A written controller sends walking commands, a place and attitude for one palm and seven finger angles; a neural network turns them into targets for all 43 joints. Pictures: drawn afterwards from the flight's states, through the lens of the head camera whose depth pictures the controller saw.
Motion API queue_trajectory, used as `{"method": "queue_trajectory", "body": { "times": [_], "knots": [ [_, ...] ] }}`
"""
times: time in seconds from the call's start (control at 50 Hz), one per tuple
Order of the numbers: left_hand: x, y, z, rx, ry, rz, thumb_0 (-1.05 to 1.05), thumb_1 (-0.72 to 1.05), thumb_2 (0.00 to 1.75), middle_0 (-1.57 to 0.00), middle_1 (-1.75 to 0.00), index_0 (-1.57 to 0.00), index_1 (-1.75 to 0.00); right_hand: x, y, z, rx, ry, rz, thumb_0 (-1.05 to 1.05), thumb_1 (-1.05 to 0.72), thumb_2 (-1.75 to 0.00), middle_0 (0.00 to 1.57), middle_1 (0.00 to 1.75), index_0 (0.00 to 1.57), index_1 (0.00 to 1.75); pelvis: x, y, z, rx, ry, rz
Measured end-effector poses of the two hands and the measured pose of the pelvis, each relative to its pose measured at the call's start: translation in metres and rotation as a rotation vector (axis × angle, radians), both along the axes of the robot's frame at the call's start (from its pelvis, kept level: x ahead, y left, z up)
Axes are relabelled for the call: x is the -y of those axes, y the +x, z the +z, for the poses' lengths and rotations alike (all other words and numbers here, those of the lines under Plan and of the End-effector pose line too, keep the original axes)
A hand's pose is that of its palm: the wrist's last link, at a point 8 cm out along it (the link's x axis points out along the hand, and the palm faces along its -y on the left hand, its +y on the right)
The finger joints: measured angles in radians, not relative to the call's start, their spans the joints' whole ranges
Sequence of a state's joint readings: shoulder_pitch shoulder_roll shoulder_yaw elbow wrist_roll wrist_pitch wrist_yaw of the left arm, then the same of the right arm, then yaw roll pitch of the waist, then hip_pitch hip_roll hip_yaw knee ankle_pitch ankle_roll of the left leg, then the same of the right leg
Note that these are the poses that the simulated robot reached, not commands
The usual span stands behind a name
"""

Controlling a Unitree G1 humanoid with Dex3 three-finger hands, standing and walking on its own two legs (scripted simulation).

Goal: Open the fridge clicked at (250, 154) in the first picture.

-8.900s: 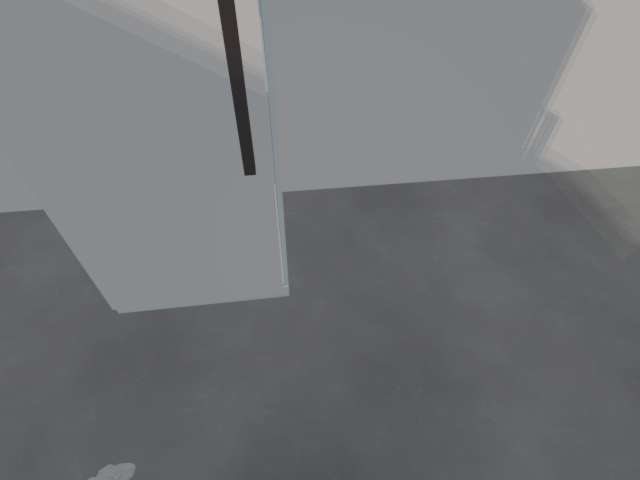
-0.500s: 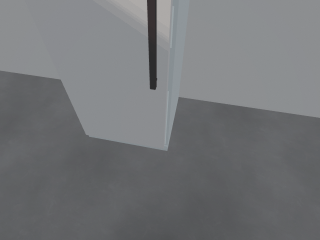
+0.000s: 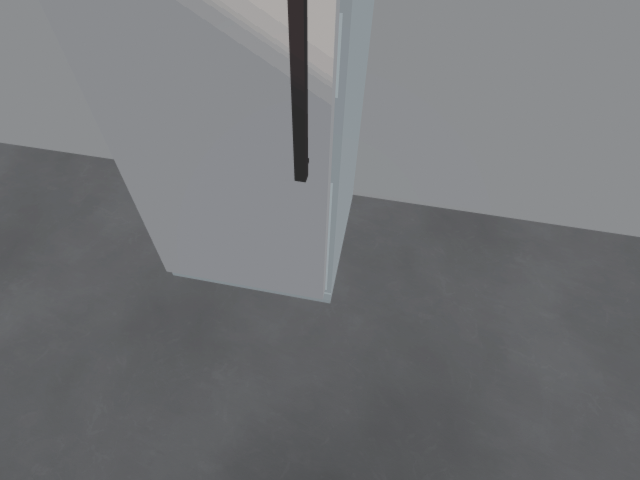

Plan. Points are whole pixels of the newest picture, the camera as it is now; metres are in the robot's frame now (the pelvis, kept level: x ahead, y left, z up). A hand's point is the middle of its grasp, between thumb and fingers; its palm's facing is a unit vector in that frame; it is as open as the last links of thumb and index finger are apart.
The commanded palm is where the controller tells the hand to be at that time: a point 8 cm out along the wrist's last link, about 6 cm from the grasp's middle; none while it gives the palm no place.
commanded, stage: shuffle to correct the standing spot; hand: right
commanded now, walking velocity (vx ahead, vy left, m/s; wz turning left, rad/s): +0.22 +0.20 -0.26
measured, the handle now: (302, 80) +0.76 +0.08 +0.12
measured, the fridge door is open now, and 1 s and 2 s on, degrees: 0 0 0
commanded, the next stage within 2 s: none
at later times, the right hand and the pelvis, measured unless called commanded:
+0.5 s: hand out of the picture -0.03 -0.10 -0.18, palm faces +0.17 +0.97 -0.19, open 7.4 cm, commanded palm none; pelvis +0.08 +0.05 -0.01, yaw -7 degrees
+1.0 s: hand (400, 421) +0.25 -0.11 -0.18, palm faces +0.16 +0.97 -0.17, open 7.3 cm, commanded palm none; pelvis +0.24 +0.08 +0.00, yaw -8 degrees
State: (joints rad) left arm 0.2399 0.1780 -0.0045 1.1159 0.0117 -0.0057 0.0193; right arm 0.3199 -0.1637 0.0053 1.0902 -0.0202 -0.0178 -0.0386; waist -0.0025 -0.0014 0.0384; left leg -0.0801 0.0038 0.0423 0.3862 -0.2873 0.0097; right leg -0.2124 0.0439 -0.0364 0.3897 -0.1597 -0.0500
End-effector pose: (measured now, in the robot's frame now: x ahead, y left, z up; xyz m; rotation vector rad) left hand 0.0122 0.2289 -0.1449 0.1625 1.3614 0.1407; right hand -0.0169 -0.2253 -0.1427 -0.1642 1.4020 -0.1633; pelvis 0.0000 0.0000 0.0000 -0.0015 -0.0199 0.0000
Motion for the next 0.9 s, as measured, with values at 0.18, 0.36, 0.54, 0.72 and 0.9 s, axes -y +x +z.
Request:
{"method": "queue_trajectory", "body": {
  "times": [0.18, 0.36, 0.54, 0.72, 0.9],
  "knots": [
    [0.001, -0.004, -0.004, -0.031, -0.008, 0.024, 0.01, 0.91, 0.90, -0.20, -0.30, -0.20, -0.30, -0.007, -0.001, -0.006, -0.032, 0.017, -0.002, 0.01, -0.90, -0.90, 0.19, 0.30, 0.20, 0.30, -0.005, 0.011, -0.004, -0.016, -0.015, -0.006],
    [-0.023, -0.006, -0.011, -0.127, -0.018, 0.037, 0.01, 0.91, 0.90, -0.21, -0.30, -0.20, -0.30, -0.036, -0.006, -0.005, -0.084, 0.018, -0.071, 0.01, -0.91, -0.90, 0.19, 0.30, 0.20, 0.30, -0.032, 0.036, -0.010, -0.064, -0.009, -0.048],
    [-0.047, 0.098, -0.013, -0.104, 0.019, -0.094, 0.01, 0.91, 0.90, -0.20, -0.30, -0.20, -0.30, -0.085, -0.027, -0.006, -0.212, 0.061, -0.211, 0.00, -0.91, -0.90, 0.19, 0.30, 0.20, 0.30, -0.044, 0.089, -0.016, -0.055, -0.004, -0.143],
    [-0.023, 0.236, -0.017, 0.151, 0.027, -0.126, 0.00, 0.91, 0.90, -0.20, -0.30, -0.20, -0.30, -0.101, 0.015, -0.022, -0.324, 0.159, -0.220, 0.01, -0.90, -0.90, 0.20, 0.30, 0.20, 0.30, -0.035, 0.153, -0.031, -0.023, 0.006, -0.124],
    [-0.051, 0.256, 0.012, 0.058, 0.061, -0.137, 0.00, 0.94, 0.90, -0.21, -0.30, -0.20, -0.30, -0.065, 0.191, -0.015, 0.046, 0.078, -0.183, 0.01, -0.91, -0.90, 0.19, 0.30, 0.20, 0.30, -0.054, 0.208, -0.004, -0.029, 0.032, -0.143]
  ]
}}
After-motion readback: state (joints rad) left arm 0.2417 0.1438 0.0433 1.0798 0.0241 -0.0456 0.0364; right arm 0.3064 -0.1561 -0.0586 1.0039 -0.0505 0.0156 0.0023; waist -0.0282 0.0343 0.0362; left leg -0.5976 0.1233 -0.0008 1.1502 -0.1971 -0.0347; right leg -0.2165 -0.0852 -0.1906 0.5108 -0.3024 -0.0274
